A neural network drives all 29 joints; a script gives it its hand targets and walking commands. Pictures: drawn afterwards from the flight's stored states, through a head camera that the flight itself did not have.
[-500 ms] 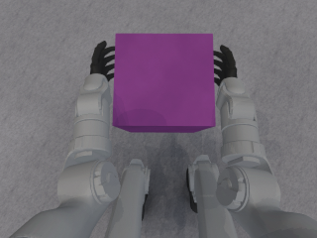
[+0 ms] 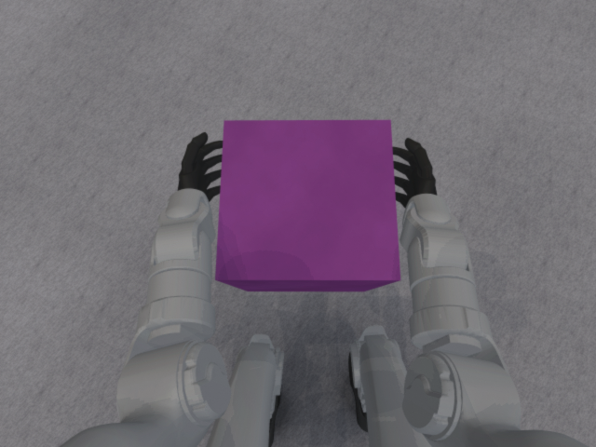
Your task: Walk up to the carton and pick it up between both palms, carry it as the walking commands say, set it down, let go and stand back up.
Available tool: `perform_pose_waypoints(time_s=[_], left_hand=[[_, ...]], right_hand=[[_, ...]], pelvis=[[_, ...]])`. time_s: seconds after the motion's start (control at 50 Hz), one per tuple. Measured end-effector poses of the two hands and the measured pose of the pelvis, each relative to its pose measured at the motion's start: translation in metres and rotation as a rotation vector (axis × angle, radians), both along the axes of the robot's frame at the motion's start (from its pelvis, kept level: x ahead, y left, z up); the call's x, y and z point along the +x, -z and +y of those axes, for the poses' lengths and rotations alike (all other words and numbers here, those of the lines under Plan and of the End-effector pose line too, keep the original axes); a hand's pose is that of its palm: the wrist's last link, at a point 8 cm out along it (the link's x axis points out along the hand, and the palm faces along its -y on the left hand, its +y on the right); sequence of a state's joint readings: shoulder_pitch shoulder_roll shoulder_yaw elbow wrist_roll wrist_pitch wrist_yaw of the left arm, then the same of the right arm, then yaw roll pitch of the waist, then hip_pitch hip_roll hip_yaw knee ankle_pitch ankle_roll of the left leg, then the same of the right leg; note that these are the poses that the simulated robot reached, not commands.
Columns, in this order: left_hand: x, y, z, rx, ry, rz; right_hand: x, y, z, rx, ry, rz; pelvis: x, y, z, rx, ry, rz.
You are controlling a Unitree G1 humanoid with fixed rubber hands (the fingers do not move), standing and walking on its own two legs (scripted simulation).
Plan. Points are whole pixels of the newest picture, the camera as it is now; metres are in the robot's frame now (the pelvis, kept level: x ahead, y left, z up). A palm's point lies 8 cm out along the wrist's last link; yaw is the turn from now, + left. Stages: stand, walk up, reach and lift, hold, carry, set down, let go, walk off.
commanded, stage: reach and lift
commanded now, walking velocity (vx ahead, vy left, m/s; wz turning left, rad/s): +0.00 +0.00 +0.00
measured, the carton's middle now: (306, 221) +0.42 +0.01 -0.12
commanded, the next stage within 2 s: none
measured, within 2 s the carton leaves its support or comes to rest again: neither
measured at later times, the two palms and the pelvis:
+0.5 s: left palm (177, 185) +0.42 +0.15 +0.04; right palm (443, 189) +0.41 -0.14 +0.03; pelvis +0.02 +0.00 +0.07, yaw +0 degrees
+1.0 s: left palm (151, 176) +0.39 +0.15 +0.11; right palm (482, 182) +0.39 -0.15 +0.10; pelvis +0.03 +0.00 +0.13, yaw -1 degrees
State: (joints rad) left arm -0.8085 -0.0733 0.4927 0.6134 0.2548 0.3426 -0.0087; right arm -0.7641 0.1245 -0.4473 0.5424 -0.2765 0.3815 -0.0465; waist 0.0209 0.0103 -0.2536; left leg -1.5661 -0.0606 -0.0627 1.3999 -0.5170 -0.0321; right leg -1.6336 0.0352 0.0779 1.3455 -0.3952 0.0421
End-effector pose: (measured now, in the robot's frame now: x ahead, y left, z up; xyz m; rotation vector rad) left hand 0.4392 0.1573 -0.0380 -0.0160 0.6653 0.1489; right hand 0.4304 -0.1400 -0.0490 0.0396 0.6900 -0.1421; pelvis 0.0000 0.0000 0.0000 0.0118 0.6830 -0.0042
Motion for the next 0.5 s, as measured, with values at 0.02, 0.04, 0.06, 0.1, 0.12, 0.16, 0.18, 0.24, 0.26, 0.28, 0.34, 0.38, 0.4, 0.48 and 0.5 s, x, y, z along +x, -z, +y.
perform_pose_waypoints(time_s=[0.02, 0.04, 0.06, 0.1, 0.12, 0.16, 0.18, 0.24, 0.26, 0.28, 0.34, 0.38, 0.4, 0.48, 0.5], left_hand=[[-0.001, -0.003, 0.0, 0.0, 0.0, 0.0], [-0.002, -0.006, 0.0, -0.001, -0.001, 0.001], [-0.003, -0.009, 0.0, -0.001, -0.001, 0.002], [-0.005, -0.015, 0.0, -0.002, -0.001, 0.003], [-0.006, -0.018, 0.0, -0.002, -0.002, 0.003], [-0.007, -0.024, -0.001, -0.003, -0.002, 0.004], [-0.008, -0.027, -0.001, -0.004, -0.003, 0.005], [-0.011, -0.036, -0.001, -0.005, -0.003, 0.006], [-0.011, -0.039, -0.001, -0.006, -0.004, 0.007], [-0.012, -0.042, -0.001, -0.006, -0.004, 0.007], [-0.015, -0.05, -0.002, -0.007, -0.004, 0.008], [-0.016, -0.056, -0.002, -0.008, -0.004, 0.009], [-0.017, -0.059, -0.002, -0.008, -0.004, 0.01], [-0.02, -0.071, -0.003, -0.008, -0.002, 0.012], [-0.021, -0.073, -0.004, -0.008, -0.002, 0.012]], right_hand=[[-0.001, -0.003, 0.0, 0.0, 0.0, 0.0], [-0.002, -0.006, 0.0, 0.0, 0.001, 0.001], [-0.003, -0.009, 0.0, 0.001, 0.001, 0.001], [-0.004, -0.015, 0.0, 0.001, 0.002, 0.002], [-0.005, -0.018, 0.0, 0.001, 0.002, 0.003], [-0.007, -0.025, -0.001, 0.002, 0.003, 0.004], [-0.008, -0.028, -0.001, 0.002, 0.003, 0.004], [-0.01, -0.037, -0.001, 0.002, 0.004, 0.005], [-0.011, -0.04, -0.001, 0.002, 0.005, 0.006], [-0.012, -0.043, -0.001, 0.002, 0.005, 0.006], [-0.014, -0.052, -0.002, 0.001, 0.006, 0.007], [-0.015, -0.059, -0.002, 0.001, 0.006, 0.008], [-0.016, -0.062, -0.002, 0.0, 0.006, 0.008], [-0.019, -0.074, -0.003, -0.001, 0.007, 0.01], [-0.02, -0.077, -0.004, -0.002, 0.007, 0.01]], pelvis=[[0.001, -0.003, 0.0, 0.0, 0.0, -0.004], [0.002, -0.006, 0.0, 0.0, 0.0, -0.009], [0.003, -0.008, 0.0, 0.0, 0.001, -0.014], [0.005, -0.014, 0.0, 0.0, 0.001, -0.023], [0.005, -0.017, 0.0, 0.0, 0.001, -0.028], [0.007, -0.023, 0.0, -0.001, 0.001, -0.037], [0.008, -0.025, 0.0, -0.001, 0.001, -0.042], [0.011, -0.034, 0.0, -0.001, 0.002, -0.057], [0.012, -0.037, 0.0, -0.001, 0.002, -0.062], [0.013, -0.04, 0.0, -0.001, 0.002, -0.067], [0.016, -0.048, 0.0, -0.001, 0.002, -0.082], [0.018, -0.054, -0.001, -0.002, 0.003, -0.093], [0.019, -0.057, -0.001, -0.002, 0.003, -0.098], [0.022, -0.069, -0.001, -0.003, 0.004, -0.12], [0.023, -0.072, -0.001, -0.003, 0.004, -0.126]])
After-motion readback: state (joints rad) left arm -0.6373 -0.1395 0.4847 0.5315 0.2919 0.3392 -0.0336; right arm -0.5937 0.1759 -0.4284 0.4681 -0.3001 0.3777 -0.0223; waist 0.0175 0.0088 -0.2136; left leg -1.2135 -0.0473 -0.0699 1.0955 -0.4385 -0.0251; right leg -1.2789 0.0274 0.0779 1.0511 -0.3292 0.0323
